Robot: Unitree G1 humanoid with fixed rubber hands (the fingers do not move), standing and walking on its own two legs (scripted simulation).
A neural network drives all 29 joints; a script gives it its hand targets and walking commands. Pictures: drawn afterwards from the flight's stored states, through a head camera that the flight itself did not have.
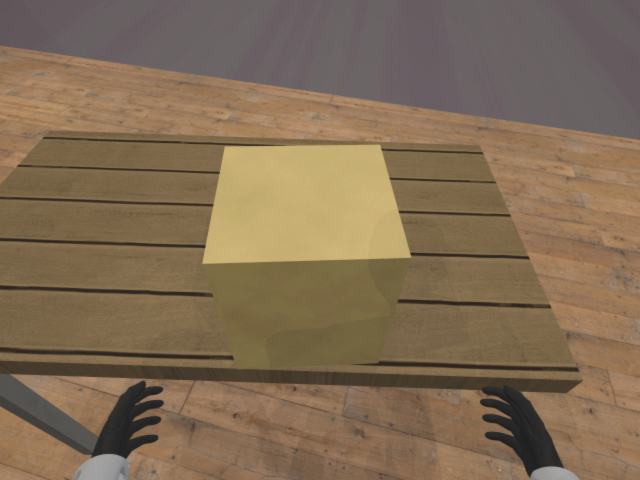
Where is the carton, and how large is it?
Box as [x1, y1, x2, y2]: [202, 145, 410, 368]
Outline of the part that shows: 379,145 227,146 224,148 202,264 237,368 378,362 410,260 410,254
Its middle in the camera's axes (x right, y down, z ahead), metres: -0.02 +0.03 +0.54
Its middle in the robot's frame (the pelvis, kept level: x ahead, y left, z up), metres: +0.38 +0.05 +0.05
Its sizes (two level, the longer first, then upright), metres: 0.210 0.200 0.250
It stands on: a table, 0.71 m high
